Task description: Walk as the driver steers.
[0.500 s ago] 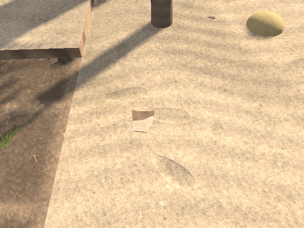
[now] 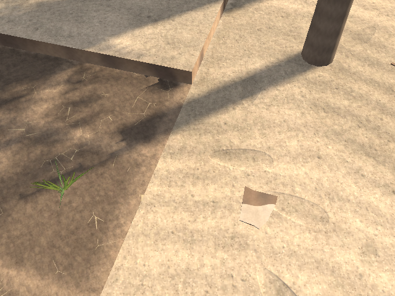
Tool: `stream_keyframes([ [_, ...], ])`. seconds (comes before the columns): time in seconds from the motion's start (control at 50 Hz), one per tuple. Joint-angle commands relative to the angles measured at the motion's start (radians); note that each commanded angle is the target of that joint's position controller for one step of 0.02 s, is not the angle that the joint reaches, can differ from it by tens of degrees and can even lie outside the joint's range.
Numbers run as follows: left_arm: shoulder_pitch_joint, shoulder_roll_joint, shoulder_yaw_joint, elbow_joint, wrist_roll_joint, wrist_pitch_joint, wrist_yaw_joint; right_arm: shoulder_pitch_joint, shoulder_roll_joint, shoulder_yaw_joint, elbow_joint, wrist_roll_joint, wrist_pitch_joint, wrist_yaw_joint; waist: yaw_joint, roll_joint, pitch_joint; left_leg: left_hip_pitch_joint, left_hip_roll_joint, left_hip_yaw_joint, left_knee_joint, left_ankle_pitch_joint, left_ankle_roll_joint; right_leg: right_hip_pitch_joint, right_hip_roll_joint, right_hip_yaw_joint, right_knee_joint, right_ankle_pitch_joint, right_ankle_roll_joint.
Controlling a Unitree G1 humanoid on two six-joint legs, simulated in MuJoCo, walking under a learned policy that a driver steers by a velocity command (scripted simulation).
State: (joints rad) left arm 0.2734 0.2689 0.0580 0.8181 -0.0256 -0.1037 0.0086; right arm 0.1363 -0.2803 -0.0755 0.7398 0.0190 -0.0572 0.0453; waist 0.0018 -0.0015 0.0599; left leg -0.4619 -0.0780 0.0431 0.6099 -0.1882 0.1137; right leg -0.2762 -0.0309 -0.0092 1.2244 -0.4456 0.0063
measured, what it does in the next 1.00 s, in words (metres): walks ahead: right foot, then left foot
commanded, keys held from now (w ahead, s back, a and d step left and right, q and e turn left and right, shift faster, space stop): w+q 0.26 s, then w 0.60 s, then w+e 0.14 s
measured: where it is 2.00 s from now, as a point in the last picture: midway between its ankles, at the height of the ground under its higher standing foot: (180, 143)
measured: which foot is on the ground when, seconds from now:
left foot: down 0.00-0.40, up 0.42-0.88, down 0.90-1.00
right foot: up 0.00-0.36, down 0.38-0.92, up 0.94-1.00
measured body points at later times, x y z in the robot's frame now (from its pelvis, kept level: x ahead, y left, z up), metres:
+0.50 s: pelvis +0.29 -0.04 +0.01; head +0.31 -0.04 +0.46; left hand +0.39 +0.26 -0.08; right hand +0.43 -0.29 -0.11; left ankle +0.14 +0.06 -0.63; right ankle +0.37 -0.12 -0.72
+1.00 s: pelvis +0.53 +0.08 +0.01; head +0.55 +0.10 +0.46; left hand +0.49 +0.36 -0.12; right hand +0.78 -0.12 -0.06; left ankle +0.56 +0.18 -0.72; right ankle +0.45 -0.10 -0.64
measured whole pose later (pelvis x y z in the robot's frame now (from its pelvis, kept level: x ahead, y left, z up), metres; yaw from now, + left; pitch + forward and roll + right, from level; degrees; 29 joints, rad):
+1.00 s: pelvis +0.53 +0.08 +0.01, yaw +13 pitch +2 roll -1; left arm 0.36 0.30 0.05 0.85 -0.03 -0.07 -0.01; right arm 0.12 -0.25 -0.04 0.67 0.00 -0.09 0.02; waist 0.04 -0.03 0.02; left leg -0.39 0.00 0.05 0.53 -0.18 0.05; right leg -0.35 -0.02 0.06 1.09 -0.43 -0.02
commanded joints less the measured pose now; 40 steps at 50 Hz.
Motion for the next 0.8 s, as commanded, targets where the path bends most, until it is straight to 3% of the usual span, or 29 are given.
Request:
stream_keyframes([
  [0.02,-0.082,0.130,0.025,-0.131,0.020,-0.056,0.003,0.111,-0.097,-0.028,-0.044,0.002,-0.017,-0.010,-0.033,-0.017,-0.163,0.480,0.290,-0.480,-0.322,0.147,0.208,-0.450,-0.072,0.109,0.017,0.079,-0.022],
  [0.04,-0.061,0.133,0.031,-0.131,0.030,-0.042,0.003,0.079,-0.088,-0.022,-0.064,-0.008,-0.017,-0.015,-0.002,0.003,-0.137,0.386,0.266,-0.439,-0.346,0.206,0.205,-0.385,-0.087,0.110,-0.022,0.105,-0.014],
  [0.1,-0.052,0.099,0.026,-0.145,0.042,-0.010,0.005,0.088,-0.124,-0.032,-0.072,-0.007,-0.021,-0.029,0.022,0.012,-0.107,0.255,0.234,-0.364,-0.384,0.332,0.210,-0.338,-0.085,0.078,-0.155,0.156,0.030],
  [0.14,-0.124,0.078,0.016,-0.171,0.045,-0.003,0.007,0.113,-0.149,-0.039,-0.068,-0.003,-0.019,-0.042,0.003,0.026,-0.081,0.210,0.201,-0.312,-0.388,0.340,0.188,-0.342,-0.066,0.058,-0.295,0.265,0.055],
  [0.2,-0.238,0.052,0.003,-0.196,0.039,-0.008,-0.002,0.152,-0.151,-0.039,-0.061,0.007,-0.006,-0.053,-0.047,0.070,-0.074,0.183,0.144,-0.270,-0.356,0.243,0.129,-0.274,-0.012,0.046,-0.542,0.472,0.059],
  [0.26,-0.314,0.071,0.006,-0.220,0.021,-0.019,-0.017,0.203,-0.155,-0.039,-0.049,0.010,0.004,-0.056,-0.082,0.096,-0.075,0.221,0.167,-0.335,-0.317,0.154,0.111,-0.232,0.025,0.054,-0.659,0.518,0.055],
  [0.32,-0.302,0.105,0.019,-0.222,0.021,-0.035,-0.033,0.226,-0.137,-0.033,-0.037,0.006,0.008,-0.060,-0.073,0.116,-0.082,0.331,0.224,-0.411,-0.244,0.121,0.093,-0.217,0.020,0.070,-0.724,0.459,0.015],
  [0.36,-0.219,0.120,0.031,-0.204,0.024,-0.044,-0.033,0.204,-0.130,-0.031,-0.040,0.001,0.010,-0.060,-0.019,0.141,-0.094,0.353,0.219,-0.423,-0.171,0.212,0.068,-0.110,0.029,0.042,-0.773,0.412,-0.029],
  [0.38,-0.125,0.148,0.045,-0.184,0.034,-0.049,-0.027,0.196,-0.101,-0.021,-0.048,-0.004,0.008,-0.056,0.027,0.128,-0.155,0.334,0.169,-0.388,-0.052,0.302,0.040,0.040,0.009,0.054,-0.783,0.414,-0.066],
  [0.4,0.027,0.202,0.058,-0.171,0.046,-0.049,-0.020,0.193,-0.058,-0.001,-0.070,-0.020,0.004,-0.054,0.091,0.028,-0.290,0.216,0.109,-0.311,0.219,0.170,0.002,0.285,-0.148,0.217,-0.764,0.413,-0.136],
  [0.42,0.138,0.283,0.084,-0.115,0.049,-0.037,-0.029,0.355,-0.003,0.015,-0.071,0.013,-0.008,-0.054,0.038,-0.322,-0.394,-0.153,-0.038,-0.199,0.553,-0.290,-0.073,0.606,-0.346,0.677,-0.848,0.206,-0.314],
  [0.44,0.148,0.190,0.063,-0.114,0.019,-0.034,-0.036,0.336,-0.088,0.005,-0.051,0.022,-0.013,-0.055,0.067,-0.241,-0.335,-0.304,0.012,-0.251,0.681,-0.375,-0.076,0.597,-0.366,0.811,-0.922,-0.041,-0.306],
  [0.46,0.097,0.133,0.046,-0.122,0.015,-0.028,-0.033,0.212,-0.140,-0.008,-0.068,0.020,-0.013,-0.054,0.089,-0.130,-0.196,-0.346,0.050,-0.245,0.714,-0.286,-0.073,0.480,-0.326,0.666,-0.936,-0.045,-0.262],
  [0.48,0.038,0.119,0.036,-0.133,0.026,-0.019,-0.032,0.138,-0.129,-0.004,-0.088,0.004,-0.013,-0.054,0.070,-0.050,-0.131,-0.320,0.090,-0.198,0.686,-0.214,-0.073,0.357,-0.282,0.543,-0.948,0.062,-0.236],
  [0.5,0.005,0.103,0.028,-0.130,0.030,-0.015,-0.032,0.099,-0.115,-0.004,-0.102,-0.011,-0.018,-0.051,0.049,-0.035,-0.076,-0.305,0.121,-0.180,0.623,-0.165,-0.075,0.263,-0.247,0.467,-0.971,0.177,-0.238],
  [0.52,-0.011,0.088,0.021,-0.129,0.037,-0.016,-0.031,0.106,-0.101,-0.006,-0.103,-0.014,-0.018,-0.046,0.022,-0.061,-0.072,-0.251,0.153,-0.169,0.571,-0.132,-0.076,0.206,-0.213,0.403,-0.990,0.259,-0.225],
  [0.56,-0.007,0.084,0.018,-0.115,0.029,-0.019,-0.033,0.132,-0.067,0.000,-0.094,-0.008,-0.013,-0.041,0.004,-0.097,-0.082,-0.201,0.164,-0.133,0.497,-0.117,-0.087,0.163,-0.179,0.322,-1.020,0.361,-0.230],
  [0.62,0.020,0.133,0.030,-0.089,0.019,-0.017,-0.025,0.058,-0.035,0.016,-0.118,-0.016,-0.013,-0.041,0.017,-0.080,-0.065,-0.219,0.178,-0.102,0.333,-0.042,-0.110,0.147,-0.184,0.245,-1.058,0.467,-0.249],
  [0.66,0.036,0.150,0.033,-0.075,0.015,-0.008,-0.020,-0.002,-0.020,0.024,-0.127,-0.015,-0.018,-0.038,0.037,-0.074,-0.061,-0.197,0.175,-0.088,0.202,0.069,-0.114,0.147,-0.168,0.191,-1.069,0.481,-0.233],
  [0.72,0.076,0.164,0.032,-0.049,0.006,0.002,-0.019,-0.088,-0.020,0.026,-0.140,-0.007,-0.024,-0.028,0.071,-0.078,-0.044,-0.134,0.147,-0.062,0.046,0.193,-0.118,0.147,-0.151,0.134,-1.062,0.477,-0.210],
  [0.8,0.129,0.177,0.033,-0.013,-0.001,0.018,-0.019,-0.175,-0.037,0.022,-0.175,0.003,-0.032,-0.012,0.089,-0.086,-0.016,-0.119,0.126,-0.055,-0.050,0.171,-0.092,0.225,-0.199,0.151,-1.024,0.477,-0.195],
])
